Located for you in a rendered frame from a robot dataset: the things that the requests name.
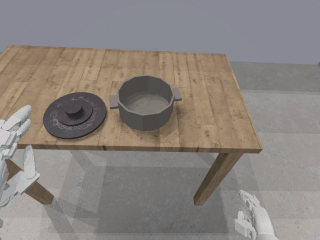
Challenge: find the table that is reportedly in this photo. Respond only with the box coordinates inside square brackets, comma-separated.
[0, 45, 263, 206]

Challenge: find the knob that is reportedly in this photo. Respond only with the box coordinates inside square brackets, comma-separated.
[64, 101, 83, 116]

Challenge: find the lid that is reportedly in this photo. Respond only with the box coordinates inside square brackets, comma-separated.
[43, 92, 107, 140]

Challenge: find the left robot hand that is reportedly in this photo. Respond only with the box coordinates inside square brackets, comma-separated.
[0, 105, 40, 210]

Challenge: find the pot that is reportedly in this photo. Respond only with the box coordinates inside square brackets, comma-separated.
[109, 74, 182, 131]

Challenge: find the right robot hand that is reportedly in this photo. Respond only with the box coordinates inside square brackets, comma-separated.
[234, 190, 275, 240]

